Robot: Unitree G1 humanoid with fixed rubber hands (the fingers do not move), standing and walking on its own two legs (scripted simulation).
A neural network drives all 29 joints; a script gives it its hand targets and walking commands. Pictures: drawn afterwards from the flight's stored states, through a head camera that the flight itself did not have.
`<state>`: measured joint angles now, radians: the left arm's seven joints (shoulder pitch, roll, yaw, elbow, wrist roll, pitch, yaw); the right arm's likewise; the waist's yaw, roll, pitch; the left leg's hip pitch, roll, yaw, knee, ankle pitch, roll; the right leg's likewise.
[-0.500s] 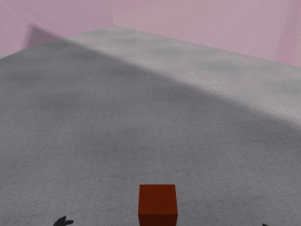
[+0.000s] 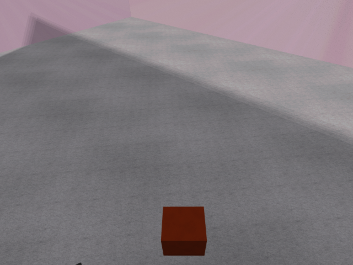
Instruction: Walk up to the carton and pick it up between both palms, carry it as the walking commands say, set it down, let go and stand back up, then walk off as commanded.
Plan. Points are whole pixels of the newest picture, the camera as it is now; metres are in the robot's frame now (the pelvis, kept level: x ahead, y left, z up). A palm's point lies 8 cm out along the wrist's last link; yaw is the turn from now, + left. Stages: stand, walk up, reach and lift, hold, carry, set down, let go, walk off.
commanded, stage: walk off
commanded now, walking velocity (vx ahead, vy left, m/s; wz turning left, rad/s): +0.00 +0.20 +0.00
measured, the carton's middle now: (183, 231) +0.50 -0.02 -0.67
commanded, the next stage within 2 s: none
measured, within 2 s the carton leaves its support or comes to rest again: neither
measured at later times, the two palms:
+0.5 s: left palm out of the picture +0.09 +0.31 -0.12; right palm out of the picture +0.04 -0.23 -0.12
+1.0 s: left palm out of the picture +0.07 +0.32 -0.10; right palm out of the picture +0.06 -0.22 -0.13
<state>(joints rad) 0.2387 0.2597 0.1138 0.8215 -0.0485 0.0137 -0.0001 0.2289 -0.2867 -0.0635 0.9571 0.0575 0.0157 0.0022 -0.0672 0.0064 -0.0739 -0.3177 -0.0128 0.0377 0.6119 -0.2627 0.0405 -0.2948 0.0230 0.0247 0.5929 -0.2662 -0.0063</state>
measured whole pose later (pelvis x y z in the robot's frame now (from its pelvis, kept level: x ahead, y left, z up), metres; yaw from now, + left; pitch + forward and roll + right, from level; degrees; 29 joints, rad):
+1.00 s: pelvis -0.01 +0.04 +0.00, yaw +2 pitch -1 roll +1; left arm 0.25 0.24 0.11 0.84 -0.04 0.04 0.06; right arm 0.24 -0.27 -0.06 0.84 0.04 0.08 0.05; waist -0.04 0.03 0.02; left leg -0.40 0.01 0.07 0.96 -0.45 0.02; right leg -0.33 -0.05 0.00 0.66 -0.32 -0.02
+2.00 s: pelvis -0.02 +0.15 -0.01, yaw +1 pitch -1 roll -1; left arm 0.26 0.22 0.11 0.84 -0.04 0.06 0.06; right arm 0.28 -0.24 -0.06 0.81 0.04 0.09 0.04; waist -0.03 0.00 0.02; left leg -0.34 0.03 0.10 0.70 -0.34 0.04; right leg -0.42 -0.04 0.00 0.91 -0.48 0.01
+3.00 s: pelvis -0.02 +0.24 +0.01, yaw +1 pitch +2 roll -3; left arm 0.27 0.20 0.11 0.84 -0.04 0.05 0.02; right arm 0.28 -0.17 -0.06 0.83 0.04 0.01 -0.04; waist -0.03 -0.02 -0.02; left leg -0.32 0.02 0.11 0.59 -0.31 0.06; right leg -0.37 -0.03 -0.02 0.94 -0.44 0.01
